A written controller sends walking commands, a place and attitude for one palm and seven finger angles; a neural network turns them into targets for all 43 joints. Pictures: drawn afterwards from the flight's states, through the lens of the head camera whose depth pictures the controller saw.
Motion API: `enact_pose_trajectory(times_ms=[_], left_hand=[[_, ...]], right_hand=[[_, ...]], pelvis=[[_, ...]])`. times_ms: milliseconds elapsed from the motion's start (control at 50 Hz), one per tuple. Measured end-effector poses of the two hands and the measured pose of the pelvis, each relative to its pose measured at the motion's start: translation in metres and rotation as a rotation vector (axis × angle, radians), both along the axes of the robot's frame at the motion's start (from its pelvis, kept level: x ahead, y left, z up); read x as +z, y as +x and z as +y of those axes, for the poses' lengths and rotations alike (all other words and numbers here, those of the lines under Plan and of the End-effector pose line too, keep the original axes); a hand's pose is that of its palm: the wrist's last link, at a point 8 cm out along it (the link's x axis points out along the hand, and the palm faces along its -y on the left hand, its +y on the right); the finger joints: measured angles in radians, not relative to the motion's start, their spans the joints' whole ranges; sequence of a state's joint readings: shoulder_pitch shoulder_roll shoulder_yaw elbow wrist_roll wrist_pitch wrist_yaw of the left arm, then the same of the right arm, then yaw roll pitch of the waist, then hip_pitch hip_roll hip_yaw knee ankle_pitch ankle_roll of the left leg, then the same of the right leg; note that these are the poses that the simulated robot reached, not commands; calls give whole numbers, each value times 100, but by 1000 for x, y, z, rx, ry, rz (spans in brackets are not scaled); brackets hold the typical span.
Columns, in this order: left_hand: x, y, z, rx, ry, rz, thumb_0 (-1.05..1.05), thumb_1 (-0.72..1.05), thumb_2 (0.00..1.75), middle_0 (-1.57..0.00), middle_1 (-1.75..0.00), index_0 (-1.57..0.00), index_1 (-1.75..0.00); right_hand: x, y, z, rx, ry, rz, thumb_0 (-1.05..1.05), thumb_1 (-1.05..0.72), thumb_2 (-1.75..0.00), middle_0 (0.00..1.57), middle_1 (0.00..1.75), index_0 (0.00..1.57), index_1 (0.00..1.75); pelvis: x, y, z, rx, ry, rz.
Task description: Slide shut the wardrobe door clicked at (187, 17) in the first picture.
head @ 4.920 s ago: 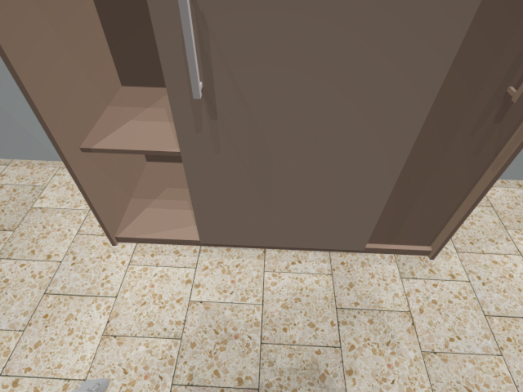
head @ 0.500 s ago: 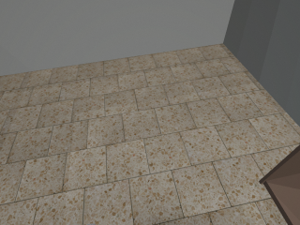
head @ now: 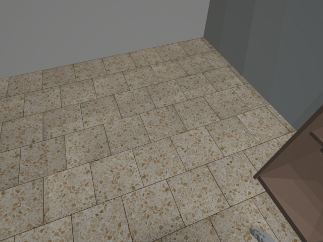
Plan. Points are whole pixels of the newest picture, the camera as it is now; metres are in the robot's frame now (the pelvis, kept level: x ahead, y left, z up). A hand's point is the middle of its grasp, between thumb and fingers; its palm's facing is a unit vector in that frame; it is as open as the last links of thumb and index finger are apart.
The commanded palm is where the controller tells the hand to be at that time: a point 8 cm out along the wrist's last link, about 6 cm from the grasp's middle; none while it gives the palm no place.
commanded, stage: turn to face it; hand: right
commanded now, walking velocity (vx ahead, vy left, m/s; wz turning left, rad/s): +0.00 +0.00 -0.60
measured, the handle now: out of the picture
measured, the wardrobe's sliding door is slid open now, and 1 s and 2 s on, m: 0.39 0.39 0.39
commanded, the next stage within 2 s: take the last steps up to it in 1.58 s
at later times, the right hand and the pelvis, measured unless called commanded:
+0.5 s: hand out of the picture -0.06 -0.18 -0.17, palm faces +0.36 +0.89 -0.27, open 7.4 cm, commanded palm none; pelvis +0.01 +0.01 -0.01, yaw -20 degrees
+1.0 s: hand out of the picture +0.05 -0.23 -0.14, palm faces +0.58 +0.76 -0.30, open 7.4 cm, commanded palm none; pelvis +0.06 +0.02 -0.02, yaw -37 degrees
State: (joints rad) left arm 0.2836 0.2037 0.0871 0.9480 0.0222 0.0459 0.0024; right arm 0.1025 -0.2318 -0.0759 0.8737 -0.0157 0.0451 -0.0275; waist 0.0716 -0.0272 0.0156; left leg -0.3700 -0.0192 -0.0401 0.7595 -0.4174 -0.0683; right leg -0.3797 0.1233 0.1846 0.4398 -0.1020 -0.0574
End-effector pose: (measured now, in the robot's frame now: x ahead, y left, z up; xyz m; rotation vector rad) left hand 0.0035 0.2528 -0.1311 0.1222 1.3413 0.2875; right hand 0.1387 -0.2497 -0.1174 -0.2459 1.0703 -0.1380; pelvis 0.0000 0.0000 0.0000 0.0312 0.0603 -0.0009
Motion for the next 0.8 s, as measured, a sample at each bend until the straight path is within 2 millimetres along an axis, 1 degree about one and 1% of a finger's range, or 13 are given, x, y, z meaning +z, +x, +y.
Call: enact_pose_trajectory(times_ms=[60, 100, 160, 240, 300, 360, 420, 500, 560, 600, 640, 720, 800], left_hand=[[-11, 13, 18, -32, -20, -14, 1, 90, 90, -20, -30, -20, -30], [-15, 24, 28, -55, -25, -27, 1, 90, 90, -20, -29, -20, -30], [-12, 45, 39, -114, -31, -39, 1, 90, 90, -20, -29, -20, -30], [-9, 74, 45, -198, -35, -49, 1, 91, 90, -20, -29, -20, -30], [-9, 99, 43, -266, -31, -42, 1, 91, 90, -20, -29, -20, -30], [-9, 128, 33, -342, -26, -44, 1, 91, 90, -20, -29, -20, -30], [-7, 161, 13, -424, -22, -69, 1, 91, 90, -20, -29, -19, -30], [-3, 209, -30, -542, -13, -141, 1, 91, 90, -20, -29, -19, -29], [0, 238, -62, -620, -3, -226, 1, 91, 90, -20, -29, -20, -30], [7, 246, -78, -650, -7, -258, 1, 91, 90, -20, -29, -20, -30], [14, 249, -89, -674, -4, -267, 1, 91, 90, -20, -29, -20, -30], [20, 250, -103, -713, -13, -247, 1, 90, 90, -20, -29, -20, -30], [16, 249, -107, -729, -38, -222, 1, 90, 90, -20, -29, -20, -30]], right_hand=[[4, -11, 12, -29, -16, -27, 0, -90, -90, 20, 30, 20, 30], [6, -26, 18, -51, -34, -15, 0, -90, -89, 20, 30, 20, 30], [11, -52, 25, -108, -37, 25, 0, -90, -89, 20, 30, 20, 30], [11, -83, 32, -181, -31, 65, 0, -90, -89, 20, 30, 20, 30], [8, -109, 37, -239, -18, 99, 0, -90, -89, 20, 30, 20, 30], [2, -139, 39, -305, 0, 150, 0, -90, -89, 20, 30, 20, 30], [-6, -172, 38, -375, 21, 214, 0, -90, -89, 20, 30, 20, 30], [-21, -215, 29, -471, 53, 296, 0, -90, -89, 20, 30, 20, 30], [-37, -239, 15, -533, 72, 335, 0, -90, -89, 20, 30, 20, 30], [-38, -244, 5, -563, 68, 344, 0, -90, -89, 20, 30, 20, 30], [-35, -240, -6, -588, 62, 318, 1, -90, -89, 20, 30, 20, 30], [-25, -215, -23, -611, 47, 207, 1, -90, -89, 20, 30, 20, 30], [-15, -187, -31, -621, 25, 109, 0, -90, -90, 20, 30, 20, 30]], pelvis=[[-5, -2, 15, -29, -26, -2], [-6, -3, 24, -48, -34, -11], [0, 0, 31, -98, -52, -27], [3, 5, 38, -164, -76, -41], [3, 7, 39, -211, -89, -46], [2, 9, 36, -256, -92, -46], [-1, 11, 28, -297, -87, -41], [-9, 14, 13, -353, -74, -32], [-21, 14, -1, -391, -64, -31], [-19, 15, -5, -408, -59, -38], [-14, 16, -9, -435, -47, -43], [-6, 20, -12, -486, -35, -44], [-3, 28, -10, -531, -37, -39]])
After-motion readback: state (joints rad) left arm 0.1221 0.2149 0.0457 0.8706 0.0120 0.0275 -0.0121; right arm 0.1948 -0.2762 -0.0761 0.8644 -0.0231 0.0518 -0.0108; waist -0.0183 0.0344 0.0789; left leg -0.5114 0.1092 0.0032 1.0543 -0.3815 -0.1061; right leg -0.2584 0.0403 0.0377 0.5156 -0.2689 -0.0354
